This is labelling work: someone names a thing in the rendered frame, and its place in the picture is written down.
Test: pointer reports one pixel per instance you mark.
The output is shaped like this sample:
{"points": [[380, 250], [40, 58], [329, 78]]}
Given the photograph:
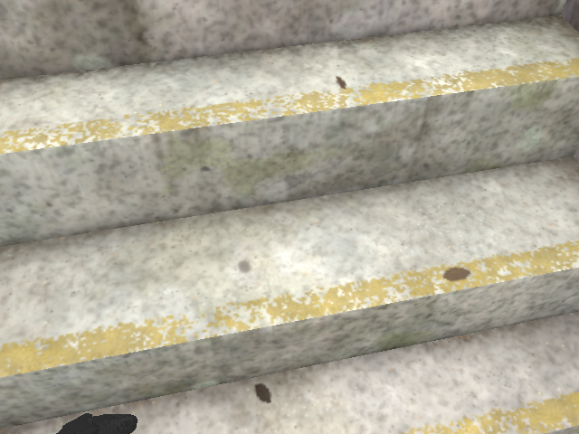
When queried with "robot left hand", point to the robot left hand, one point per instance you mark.
{"points": [[102, 424]]}

